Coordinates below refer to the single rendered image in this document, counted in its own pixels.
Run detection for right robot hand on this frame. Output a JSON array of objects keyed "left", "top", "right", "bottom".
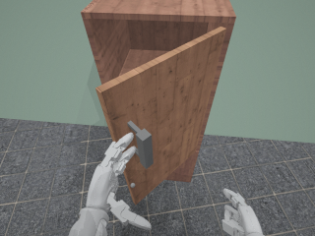
[{"left": 221, "top": 188, "right": 263, "bottom": 236}]

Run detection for handle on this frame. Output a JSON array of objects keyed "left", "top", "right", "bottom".
[{"left": 127, "top": 121, "right": 154, "bottom": 169}]

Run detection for left robot hand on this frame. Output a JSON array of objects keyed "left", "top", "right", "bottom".
[{"left": 86, "top": 132, "right": 152, "bottom": 230}]

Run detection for cupboard door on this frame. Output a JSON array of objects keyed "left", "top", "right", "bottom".
[{"left": 95, "top": 27, "right": 226, "bottom": 205}]

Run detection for robot left forearm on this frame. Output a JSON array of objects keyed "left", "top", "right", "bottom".
[{"left": 69, "top": 206, "right": 109, "bottom": 236}]

